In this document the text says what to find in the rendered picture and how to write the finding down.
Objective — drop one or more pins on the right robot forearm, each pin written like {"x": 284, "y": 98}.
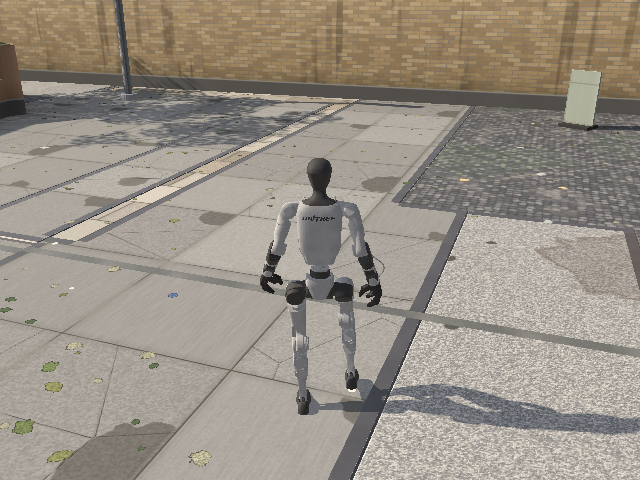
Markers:
{"x": 368, "y": 267}

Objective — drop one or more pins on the robot right hand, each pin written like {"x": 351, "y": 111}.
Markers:
{"x": 374, "y": 291}

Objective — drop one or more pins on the right robot shin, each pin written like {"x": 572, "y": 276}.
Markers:
{"x": 349, "y": 345}

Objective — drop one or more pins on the right robot upper arm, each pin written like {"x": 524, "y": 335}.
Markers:
{"x": 351, "y": 211}

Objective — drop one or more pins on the robot left hand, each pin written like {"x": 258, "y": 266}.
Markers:
{"x": 264, "y": 280}

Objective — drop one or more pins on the left robot forearm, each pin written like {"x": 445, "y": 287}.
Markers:
{"x": 270, "y": 263}

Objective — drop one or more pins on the robot right thigh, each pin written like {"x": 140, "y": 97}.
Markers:
{"x": 343, "y": 290}

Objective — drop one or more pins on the left robot upper arm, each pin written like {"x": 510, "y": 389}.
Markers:
{"x": 288, "y": 211}

